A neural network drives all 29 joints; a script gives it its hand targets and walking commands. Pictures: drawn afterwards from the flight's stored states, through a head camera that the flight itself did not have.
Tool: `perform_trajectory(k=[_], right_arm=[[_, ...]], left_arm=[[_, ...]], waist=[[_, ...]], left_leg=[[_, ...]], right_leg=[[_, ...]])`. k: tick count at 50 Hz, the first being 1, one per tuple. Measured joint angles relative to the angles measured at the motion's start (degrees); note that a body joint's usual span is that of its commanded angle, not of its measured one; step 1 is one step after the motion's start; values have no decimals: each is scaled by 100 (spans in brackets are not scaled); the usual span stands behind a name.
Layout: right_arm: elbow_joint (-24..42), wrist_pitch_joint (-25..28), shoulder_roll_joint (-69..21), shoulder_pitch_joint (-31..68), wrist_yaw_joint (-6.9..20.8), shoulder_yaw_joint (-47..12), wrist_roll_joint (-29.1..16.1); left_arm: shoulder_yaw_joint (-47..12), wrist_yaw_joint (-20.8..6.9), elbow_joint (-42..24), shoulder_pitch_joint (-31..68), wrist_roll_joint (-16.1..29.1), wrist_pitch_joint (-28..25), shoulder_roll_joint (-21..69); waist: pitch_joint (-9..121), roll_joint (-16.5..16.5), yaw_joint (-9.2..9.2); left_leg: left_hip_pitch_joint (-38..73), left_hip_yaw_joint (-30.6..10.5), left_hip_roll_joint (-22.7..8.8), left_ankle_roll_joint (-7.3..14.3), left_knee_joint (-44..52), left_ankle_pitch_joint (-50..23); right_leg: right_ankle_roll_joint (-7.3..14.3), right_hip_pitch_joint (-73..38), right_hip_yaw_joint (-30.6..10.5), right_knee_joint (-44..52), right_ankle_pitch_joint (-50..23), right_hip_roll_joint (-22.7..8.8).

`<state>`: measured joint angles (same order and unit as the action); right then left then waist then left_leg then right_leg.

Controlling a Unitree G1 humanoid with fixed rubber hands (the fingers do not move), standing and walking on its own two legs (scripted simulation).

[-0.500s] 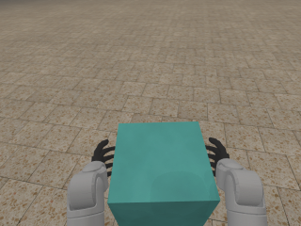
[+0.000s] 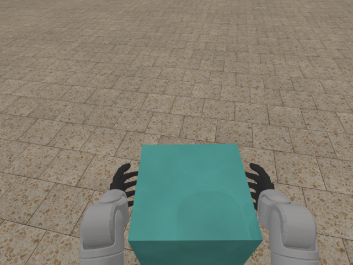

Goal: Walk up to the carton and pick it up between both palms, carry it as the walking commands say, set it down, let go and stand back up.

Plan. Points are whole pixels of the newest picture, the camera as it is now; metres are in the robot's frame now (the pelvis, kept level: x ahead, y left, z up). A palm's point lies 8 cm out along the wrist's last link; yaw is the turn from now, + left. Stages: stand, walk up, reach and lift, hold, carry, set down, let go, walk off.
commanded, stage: carry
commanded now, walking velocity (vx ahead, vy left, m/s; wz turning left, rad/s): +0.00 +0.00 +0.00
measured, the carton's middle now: (190, 212) +0.26 -0.01 +0.01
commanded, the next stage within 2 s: none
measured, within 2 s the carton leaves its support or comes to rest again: neither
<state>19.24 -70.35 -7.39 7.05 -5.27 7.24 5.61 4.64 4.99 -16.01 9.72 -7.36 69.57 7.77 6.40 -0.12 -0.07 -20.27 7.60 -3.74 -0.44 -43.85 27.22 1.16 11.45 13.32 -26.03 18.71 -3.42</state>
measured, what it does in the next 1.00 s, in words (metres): walks ahead: left foot, then right foot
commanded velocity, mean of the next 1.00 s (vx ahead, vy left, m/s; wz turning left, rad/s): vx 0.00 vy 0.00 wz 0.00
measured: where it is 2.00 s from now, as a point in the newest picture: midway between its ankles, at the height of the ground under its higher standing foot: outside the picture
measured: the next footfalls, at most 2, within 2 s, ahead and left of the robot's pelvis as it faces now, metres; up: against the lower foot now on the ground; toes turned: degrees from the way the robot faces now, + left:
left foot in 0.10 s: +0.12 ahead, +0.11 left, +0.00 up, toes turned +10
right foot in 0.30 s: +0.13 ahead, -0.10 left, +0.02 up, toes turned -11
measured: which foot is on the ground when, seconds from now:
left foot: up 0.00-0.08, down 0.10-0.62, up 0.64-0.74, down 0.76-1.00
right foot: down 0.00-0.12, up 0.14-0.28, down 0.30-0.76, up 0.78-0.90, down 0.92-1.00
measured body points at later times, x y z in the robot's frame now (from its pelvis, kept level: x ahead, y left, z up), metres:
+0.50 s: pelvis +0.18 +0.01 +0.01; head +0.19 +0.01 +0.46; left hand +0.46 +0.16 +0.08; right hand +0.45 -0.14 +0.08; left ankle +0.08 +0.10 -0.72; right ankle +0.10 -0.09 -0.71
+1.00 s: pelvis +0.28 +0.02 -0.01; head +0.29 +0.02 +0.44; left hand +0.56 +0.17 +0.06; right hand +0.56 -0.14 +0.05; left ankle +0.26 +0.08 -0.74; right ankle +0.23 -0.10 -0.74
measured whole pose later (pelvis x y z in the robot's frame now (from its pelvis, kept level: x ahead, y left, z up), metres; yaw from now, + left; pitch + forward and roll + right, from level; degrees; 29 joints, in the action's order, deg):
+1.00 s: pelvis +0.28 +0.02 -0.01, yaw +2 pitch +5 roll +0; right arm 18.6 -68.6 -7.4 7.2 -5.1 5.4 6.1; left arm 5.6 4.8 -17.9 8.5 -7.3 68.5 7.6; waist 5.2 -0.2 -2.0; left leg -18.3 10.1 0.7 4.2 -32.0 18.9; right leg -0.1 15.7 3.7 -32.8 21.5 -2.2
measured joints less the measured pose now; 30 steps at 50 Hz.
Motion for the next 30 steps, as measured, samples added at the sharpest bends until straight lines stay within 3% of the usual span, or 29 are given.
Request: perform_trajectory(k=[4,5,7,9,11,13,15,20,25,30], right_arm=[[236,50,-9,67,4,-79,-45],[267,60,-16,109,5,-106,-41],[152,147,-25,181,9,-191,-12],[41,170,-31,223,11,-227,23],[62,141,-29,193,8,-235,45],[185,86,-26,175,2,-216,47],[332,52,-23,171,1,-194,35],[291,-15,-14,119,8,-126,58],[233,-25,-5,25,0,-177,24],[295,9,-2,-48,-12,-240,-4]], left_arm=[[22,29,-438,-50,32,30,-7],[53,30,-525,-52,44,26,-10],[172,27,-567,-47,65,3,-13],[252,21,-516,-29,79,7,-10],[256,15,-481,-14,93,23,-10],[227,12,-519,24,99,51,-4],[194,10,-609,63,93,73,5],[84,-8,-413,-9,63,-1,-2],[53,-7,-430,-140,51,37,-20],[48,-2,-566,-191,54,78,-28]], waist=[[-259,126,81],[-282,119,97],[-270,221,82],[-276,180,45],[-319,110,17],[-403,47,-10],[-453,48,-32],[-222,-170,-101],[-134,-108,-64],[-131,10,-30]], left_leg=[[-84,282,186,138,1329,-1221],[-5,363,193,284,1557,-1638],[38,481,264,459,1298,-1410],[139,490,264,469,1228,-1063],[318,468,246,380,1377,-982],[492,442,242,351,1488,-946],[617,430,276,322,1413,-791],[690,247,140,136,1061,-575],[989,235,148,5,1337,-1083],[1040,208,167,87,1236,-1833]], right_leg=[[-194,-385,-63,124,166,-130],[-248,-397,-104,-95,346,-163],[-312,-114,-304,-978,655,-321],[-298,292,-569,-1844,1090,-226],[-268,544,-678,-1894,1217,-94],[-243,612,-641,-1268,761,-22],[-162,548,-519,-537,-245,-47],[-40,294,-327,-619,99,39],[-40,279,-320,-890,-479,0],[-84,-204,-223,-330,-927,-16]])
